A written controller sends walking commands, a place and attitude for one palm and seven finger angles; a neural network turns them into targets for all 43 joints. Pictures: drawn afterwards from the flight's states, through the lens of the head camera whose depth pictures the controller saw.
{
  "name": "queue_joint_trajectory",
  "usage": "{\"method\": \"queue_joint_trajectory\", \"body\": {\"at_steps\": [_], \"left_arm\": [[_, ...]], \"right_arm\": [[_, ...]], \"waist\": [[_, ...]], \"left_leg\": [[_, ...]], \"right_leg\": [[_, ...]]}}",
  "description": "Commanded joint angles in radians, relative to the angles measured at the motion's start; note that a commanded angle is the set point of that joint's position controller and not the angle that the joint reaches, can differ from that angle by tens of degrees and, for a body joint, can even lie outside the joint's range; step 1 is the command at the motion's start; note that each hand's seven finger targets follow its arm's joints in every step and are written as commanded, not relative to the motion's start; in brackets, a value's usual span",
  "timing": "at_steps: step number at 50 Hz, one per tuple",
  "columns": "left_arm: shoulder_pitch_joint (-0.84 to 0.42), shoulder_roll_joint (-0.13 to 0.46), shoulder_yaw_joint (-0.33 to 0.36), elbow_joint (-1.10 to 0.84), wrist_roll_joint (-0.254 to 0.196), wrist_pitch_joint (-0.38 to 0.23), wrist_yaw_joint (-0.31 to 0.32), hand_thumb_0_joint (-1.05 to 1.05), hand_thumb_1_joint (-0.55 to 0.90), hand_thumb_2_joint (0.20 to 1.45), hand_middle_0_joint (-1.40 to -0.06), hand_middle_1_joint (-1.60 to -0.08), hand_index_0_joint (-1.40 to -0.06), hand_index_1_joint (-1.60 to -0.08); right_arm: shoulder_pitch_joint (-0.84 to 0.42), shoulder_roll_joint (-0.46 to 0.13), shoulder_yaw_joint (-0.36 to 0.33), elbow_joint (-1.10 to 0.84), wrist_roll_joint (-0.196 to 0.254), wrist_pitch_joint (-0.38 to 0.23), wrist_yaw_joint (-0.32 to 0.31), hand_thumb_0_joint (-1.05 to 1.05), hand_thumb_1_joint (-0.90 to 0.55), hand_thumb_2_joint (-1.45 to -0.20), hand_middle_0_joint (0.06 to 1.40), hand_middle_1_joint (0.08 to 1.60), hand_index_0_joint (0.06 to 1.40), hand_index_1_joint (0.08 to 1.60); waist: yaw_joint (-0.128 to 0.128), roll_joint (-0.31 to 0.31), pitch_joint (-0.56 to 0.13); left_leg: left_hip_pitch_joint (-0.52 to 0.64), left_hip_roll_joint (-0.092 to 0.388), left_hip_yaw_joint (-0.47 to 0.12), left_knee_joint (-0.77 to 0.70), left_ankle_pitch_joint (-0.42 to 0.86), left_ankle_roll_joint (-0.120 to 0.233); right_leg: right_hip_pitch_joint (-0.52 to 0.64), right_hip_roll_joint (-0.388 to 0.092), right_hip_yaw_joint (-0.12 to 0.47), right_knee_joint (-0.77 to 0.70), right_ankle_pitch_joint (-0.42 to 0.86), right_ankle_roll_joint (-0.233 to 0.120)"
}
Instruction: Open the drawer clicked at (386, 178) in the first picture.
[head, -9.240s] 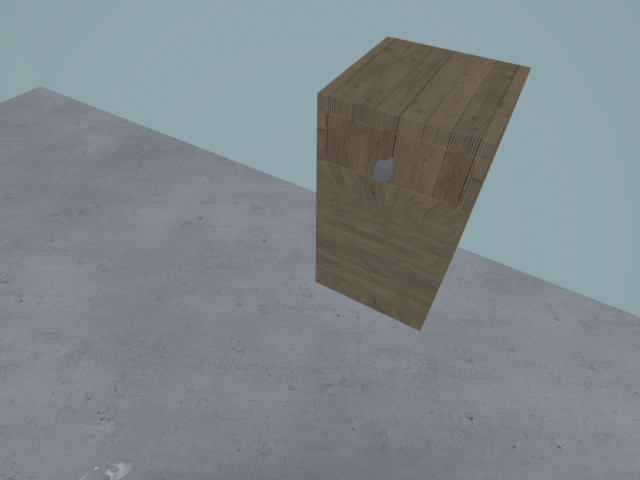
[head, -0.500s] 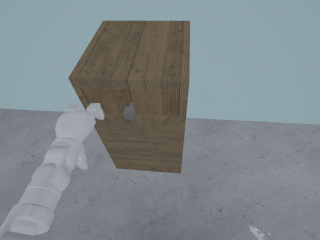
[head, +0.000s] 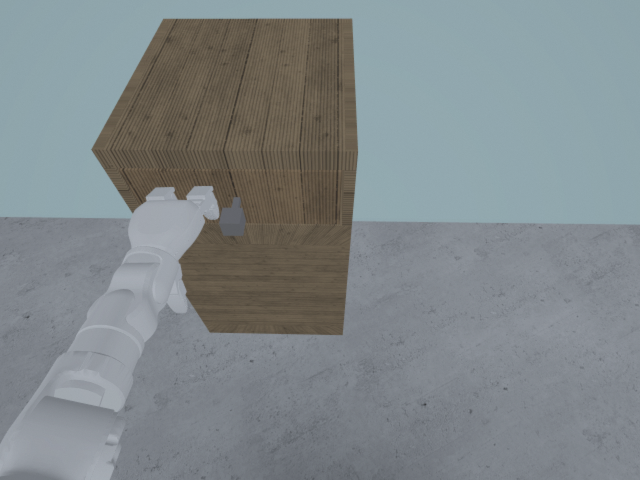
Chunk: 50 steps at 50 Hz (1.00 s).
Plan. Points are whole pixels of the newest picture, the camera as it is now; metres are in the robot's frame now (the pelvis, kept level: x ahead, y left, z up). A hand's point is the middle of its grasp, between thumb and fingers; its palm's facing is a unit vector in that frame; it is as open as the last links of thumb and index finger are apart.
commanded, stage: move the hooked fingers above the handle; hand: left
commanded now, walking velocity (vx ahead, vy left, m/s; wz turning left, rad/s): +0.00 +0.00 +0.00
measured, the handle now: (234, 214) +0.56 +0.17 -0.08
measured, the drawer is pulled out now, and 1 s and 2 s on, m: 0.00 0.00 0.00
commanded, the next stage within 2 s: none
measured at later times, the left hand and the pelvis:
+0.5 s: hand (225, 218) +0.49 +0.16 -0.01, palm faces -0.03 -0.06 -1.00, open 13.8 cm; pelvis -0.02 +0.02 -0.03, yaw -1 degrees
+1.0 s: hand (221, 208) +0.51 +0.17 +0.00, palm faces +0.02 -0.09 -1.00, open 13.8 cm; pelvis -0.01 +0.02 -0.03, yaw -1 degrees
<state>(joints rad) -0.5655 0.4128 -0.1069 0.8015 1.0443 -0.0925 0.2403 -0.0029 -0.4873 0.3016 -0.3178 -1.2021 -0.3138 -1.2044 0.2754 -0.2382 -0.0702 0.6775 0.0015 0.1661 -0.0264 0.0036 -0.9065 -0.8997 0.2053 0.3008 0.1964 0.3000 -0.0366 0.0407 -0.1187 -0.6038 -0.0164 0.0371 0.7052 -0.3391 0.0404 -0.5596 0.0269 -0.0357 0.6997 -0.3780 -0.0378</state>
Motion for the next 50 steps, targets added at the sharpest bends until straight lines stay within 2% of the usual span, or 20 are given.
{"method": "queue_joint_trajectory", "body": {"at_steps": [1, 3, 8, 12, 14, 16, 20, 22, 25, 27, 30, 34, 37, 38, 40, 41, 44, 47, 49, 50], "left_arm": [[-0.488, 0.248, 0.130, -0.168, 0.036, -0.053, 0.106, 0.000, -0.500, 0.300, -0.300, -1.200, -0.300, -1.200], [-0.500, 0.290, 0.175, -0.117, 0.053, -0.039, 0.153, 0.000, -0.500, 0.300, -0.300, -1.200, -0.300, -1.200], [-0.570, 0.226, 0.127, 0.025, 0.068, 0.062, 0.222, 0.000, -0.500, 0.300, -0.300, -1.200, -0.300, -1.200], [-0.658, 0.180, 0.059, 0.093, 0.052, 0.120, 0.185, 0.000, -0.500, 0.300, -0.300, -1.200, -0.300, -1.200], [-0.703, 0.129, 0.008, 0.113, 0.035, 0.112, 0.146, 0.000, -0.500, 0.300, -0.300, -1.200, -0.300, -1.200], [-0.779, 0.132, -0.003, 0.081, 0.026, 0.076, 0.119, 0.000, -0.500, 0.300, -0.300, -1.200, -0.300, -1.200], [-0.829, 0.154, 0.019, 0.105, 0.055, 0.005, 0.130, 0.000, -0.500, 0.300, -0.300, -1.200, -0.300, -1.200], [-0.841, 0.230, 0.085, 0.137, 0.085, 0.000, 0.177, 0.000, -0.500, 0.300, -0.300, -1.200, -0.300, -1.200], [-0.836, 0.291, 0.140, 0.231, 0.103, 0.061, 0.251, 0.000, -0.500, 0.300, -0.300, -1.200, -0.300, -1.200], [-0.812, 0.355, 0.181, 0.273, 0.106, 0.129, 0.284, 0.000, -0.500, 0.300, -0.300, -1.200, -0.300, -1.200], [-0.796, 0.380, 0.172, 0.310, 0.103, 0.221, 0.270, 0.000, -0.500, 0.300, -0.300, -1.200, -0.300, -1.200], [-0.845, 0.342, 0.115, 0.248, 0.056, 0.225, 0.157, 0.000, -0.500, 0.300, -0.300, -1.200, -0.300, -1.200], [-0.883, 0.236, 0.037, 0.095, 0.008, 0.119, 0.064, 0.000, -0.500, 0.300, -0.300, -1.200, -0.300, -1.200], [-0.912, 0.170, -0.018, 0.042, -0.005, 0.072, 0.040, 0.000, -0.500, 0.300, -0.300, -1.200, -0.300, -1.200], [-0.861, 0.149, -0.017, 0.020, -0.004, -0.005, 0.029, 0.000, -0.500, 0.300, -0.300, -1.200, -0.300, -1.200], [-0.853, 0.115, -0.039, 0.034, -0.001, -0.029, 0.036, 0.000, -0.500, 0.300, -0.300, -1.200, -0.300, -1.200], [-0.844, 0.187, 0.042, 0.093, 0.049, -0.052, 0.120, 0.000, -0.500, 0.300, -0.300, -1.200, -0.300, -1.200], [-0.799, 0.262, 0.126, 0.217, 0.078, 0.030, 0.227, 0.000, -0.500, 0.300, -0.300, -1.200, -0.300, -1.200], [-0.766, 0.295, 0.157, 0.272, 0.091, 0.113, 0.275, 0.000, -0.500, 0.300, -0.300, -1.200, -0.300, -1.200], [-0.788, 0.279, 0.133, 0.282, 0.097, 0.153, 0.288, 0.000, -0.500, 0.300, -0.300, -1.200, -0.300, -1.200]], "right_arm": [[0.080, -0.141, -0.048, -0.073, -0.013, -0.030, -0.009, 0.000, -0.900, -0.900, 0.200, 0.300, 0.200, 0.300], [0.088, -0.143, -0.046, -0.068, -0.021, -0.030, -0.002, 0.000, -0.900, -0.900, 0.200, 0.300, 0.200, 0.300], [0.122, -0.148, -0.051, -0.056, -0.028, -0.035, 0.020, 0.000, -0.900, -0.900, 0.200, 0.300, 0.200, 0.300], [0.167, -0.165, -0.060, -0.045, -0.020, -0.035, 0.020, 0.000, -0.900, -0.900, 0.200, 0.300, 0.200, 0.300], [0.190, -0.166, -0.060, -0.040, -0.018, -0.037, 0.014, 0.000, -0.900, -0.900, 0.200, 0.300, 0.200, 0.300], [0.207, -0.169, -0.060, -0.024, -0.022, -0.048, 0.006, 0.000, -0.900, -0.900, 0.200, 0.300, 0.200, 0.300], [0.232, -0.166, -0.053, -0.008, -0.032, -0.064, -0.001, 0.000, -0.900, -0.900, 0.200, 0.300, 0.200, 0.300], [0.241, -0.171, -0.044, -0.003, -0.042, -0.071, 0.003, 0.000, -0.900, -0.900, 0.200, 0.300, 0.200, 0.300], [0.247, -0.178, -0.032, -0.004, -0.052, -0.069, 0.013, 0.000, -0.900, -0.900, 0.200, 0.300, 0.200, 0.300], [0.240, -0.187, -0.024, -0.018, -0.054, -0.060, 0.021, 0.000, -0.900, -0.900, 0.200, 0.300, 0.200, 0.300], [0.242, -0.197, -0.021, -0.039, -0.045, -0.042, 0.027, 0.000, -0.900, -0.900, 0.200, 0.300, 0.200, 0.300], [0.280, -0.206, -0.031, -0.041, -0.026, -0.040, 0.012, 0.000, -0.900, -0.900, 0.200, 0.300, 0.200, 0.300], [0.301, -0.195, -0.048, -0.027, -0.027, -0.058, -0.007, 0.000, -0.900, -0.900, 0.200, 0.300, 0.200, 0.300], [0.302, -0.185, -0.050, -0.021, -0.032, -0.065, -0.011, 0.000, -0.900, -0.900, 0.200, 0.300, 0.200, 0.300], [0.305, -0.180, -0.055, 0.003, -0.037, -0.072, -0.017, 0.000, -0.900, -0.900, 0.200, 0.300, 0.200, 0.300], [0.301, -0.176, -0.052, 0.011, -0.040, -0.073, -0.016, 0.000, -0.900, -0.900, 0.200, 0.300, 0.200, 0.300], [0.302, -0.174, -0.044, 0.029, -0.046, -0.070, -0.004, 0.000, -0.900, -0.900, 0.200, 0.300, 0.200, 0.300], [0.277, -0.179, -0.028, 0.014, -0.052, -0.059, 0.013, 0.000, -0.900, -0.900, 0.200, 0.300, 0.200, 0.300], [0.262, -0.186, -0.023, -0.006, -0.055, -0.049, 0.026, 0.000, -0.900, -0.900, 0.200, 0.300, 0.200, 0.300], [0.254, -0.185, -0.023, -0.017, -0.053, -0.042, 0.029, 0.000, -0.900, -0.900, 0.200, 0.300, 0.200, 0.300]], "waist": [[-0.025, 0.015, -0.358], [-0.018, 0.033, -0.387], [-0.053, 0.025, -0.437], [-0.103, -0.027, -0.466], [-0.130, -0.028, -0.455], [-0.148, -0.004, -0.452], [-0.153, 0.060, -0.417], [-0.139, 0.102, -0.423], [-0.133, 0.102, -0.442], [-0.111, 0.089, -0.473], [-0.104, 0.060, -0.555], [-0.144, 0.043, -0.621], [-0.170, 0.055, -0.647], [-0.188, 0.076, -0.629], [-0.174, 0.106, -0.545], [-0.185, 0.101, -0.484], [-0.159, 0.148, -0.398], [-0.137, 0.115, -0.350], [-0.114, 0.114, -0.409], [-0.122, 0.113, -0.426]], "left_leg": [[0.210, -0.018, -0.035, 0.017, 0.398, 0.014], [0.183, -0.019, -0.040, 0.040, 0.411, 0.009], [0.148, -0.014, -0.033, 0.072, 0.419, 0.004], [0.166, -0.007, -0.033, 0.075, 0.377, 0.011], [0.185, -0.004, -0.047, 0.079, 0.365, 0.013], [0.198, 0.002, -0.058, 0.087, 0.342, 0.015], [0.172, 0.010, -0.089, 0.120, 0.317, 0.008], [0.132, 0.013, -0.097, 0.139, 0.309, 0.002], [0.056, 0.012, -0.091, 0.163, 0.316, -0.002], [0.009, 0.006, -0.073, 0.164, 0.321, -0.001], [0.004, 0.002, -0.054, 0.160, 0.337, 0.003], [0.093, 0.016, -0.059, 0.144, 0.363, 0.011], [0.220, 0.030, -0.083, 0.140, 0.403, 0.015], [0.262, 0.037, -0.098, 0.141, 0.428, 0.012], [0.282, 0.045, -0.111, 0.144, 0.425, 0.005], [0.265, 0.045, -0.116, 0.145, 0.390, 0.004], [0.198, 0.043, -0.135, 0.148, 0.374, -0.013], [0.086, 0.033, -0.121, 0.151, 0.345, -0.017], [0.063, 0.023, -0.104, 0.158, 0.377, -0.017], [0.061, 0.022, -0.091, 0.161, 0.388, -0.016]], "right_leg": [[0.040, 0.019, 0.037, -0.023, 0.401, -0.009], [0.018, 0.025, 0.029, 0.005, 0.389, -0.014], [-0.021, 0.036, 0.010, 0.035, 0.389, -0.011], [-0.025, 0.038, 0.018, 0.009, 0.377, 0.004], [-0.060, 0.040, 0.019, 0.002, 0.349, 0.006], [-0.105, 0.039, 0.021, 0.003, 0.308, 0.006], [-0.238, 0.042, 0.005, 0.050, 0.221, -0.007], [-0.285, 0.045, -0.002, 0.087, 0.193, -0.014], [-0.295, 0.048, -0.014, 0.123, 0.192, -0.014], [-0.238, 0.048, -0.012, 0.129, 0.220, -0.012], [-0.143, 0.050, -0.006, 0.118, 0.280, -0.002], [-0.088, 0.049, 0.006, 0.075, 0.331, 0.012], [-0.123, 0.051, 0.012, 0.043, 0.322, 0.015], [-0.164, 0.051, 0.009, 0.041, 0.307, 0.012], [-0.246, 0.052, 0.001, 0.041, 0.248, 0.007], [-0.289, 0.052, -0.005, 0.041, 0.216, 0.005], [-0.360, 0.052, -0.022, 0.082, 0.180, -0.010], [-0.360, 0.053, -0.036, 0.112, 0.166, -0.019], [-0.314, 0.053, -0.036, 0.126, 0.196, -0.019], [-0.295, 0.054, -0.034, 0.124, 0.218, -0.016]]}}
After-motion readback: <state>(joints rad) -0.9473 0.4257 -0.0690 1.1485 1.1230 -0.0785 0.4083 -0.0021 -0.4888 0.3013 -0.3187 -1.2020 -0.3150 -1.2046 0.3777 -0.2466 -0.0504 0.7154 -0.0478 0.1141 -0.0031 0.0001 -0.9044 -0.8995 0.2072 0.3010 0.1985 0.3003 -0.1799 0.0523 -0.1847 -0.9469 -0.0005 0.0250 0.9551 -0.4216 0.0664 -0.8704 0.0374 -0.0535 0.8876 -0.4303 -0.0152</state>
